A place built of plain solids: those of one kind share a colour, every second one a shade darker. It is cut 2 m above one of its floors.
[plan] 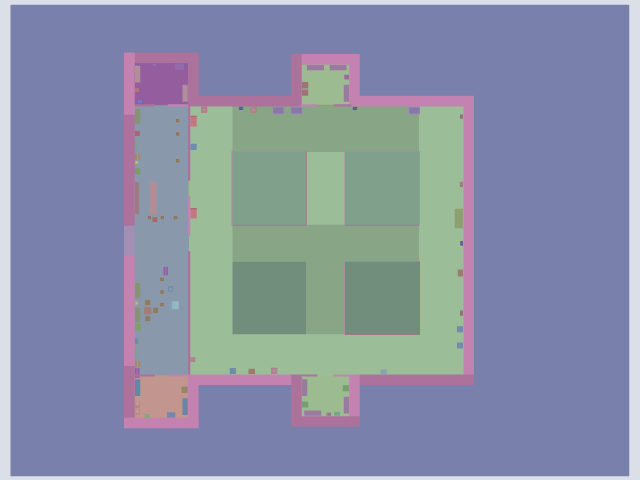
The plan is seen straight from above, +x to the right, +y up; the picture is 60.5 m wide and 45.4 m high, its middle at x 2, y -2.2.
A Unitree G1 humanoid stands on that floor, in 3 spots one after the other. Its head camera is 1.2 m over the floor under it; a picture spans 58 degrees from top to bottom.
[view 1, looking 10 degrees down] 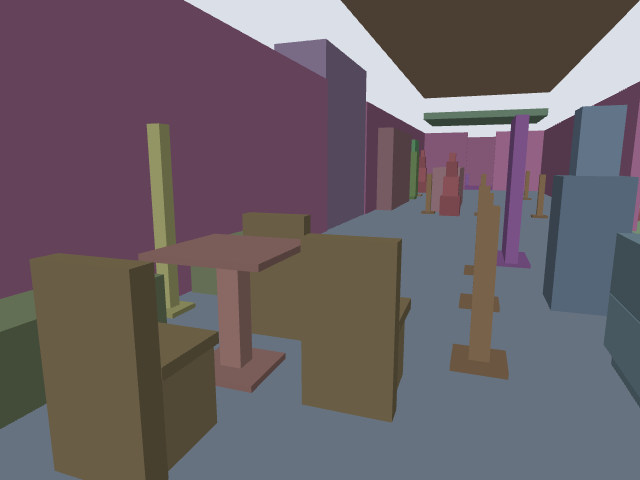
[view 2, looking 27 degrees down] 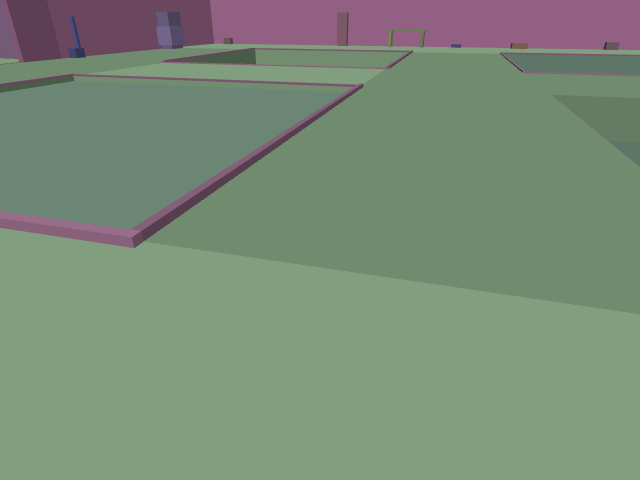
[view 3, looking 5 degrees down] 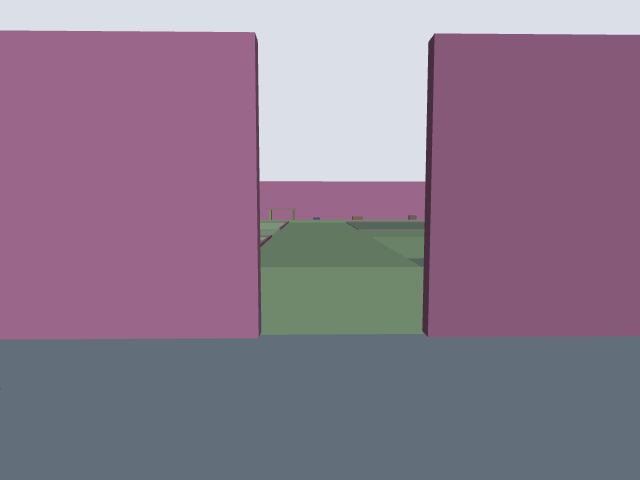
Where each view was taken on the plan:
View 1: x -13.01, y -10.96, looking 110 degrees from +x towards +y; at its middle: seat_foyer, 2.01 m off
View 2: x -8.23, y -2.52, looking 16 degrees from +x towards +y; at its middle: floor_gang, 2.64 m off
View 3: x -14.23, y -2.24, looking -1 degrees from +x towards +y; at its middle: floor_gang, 13.77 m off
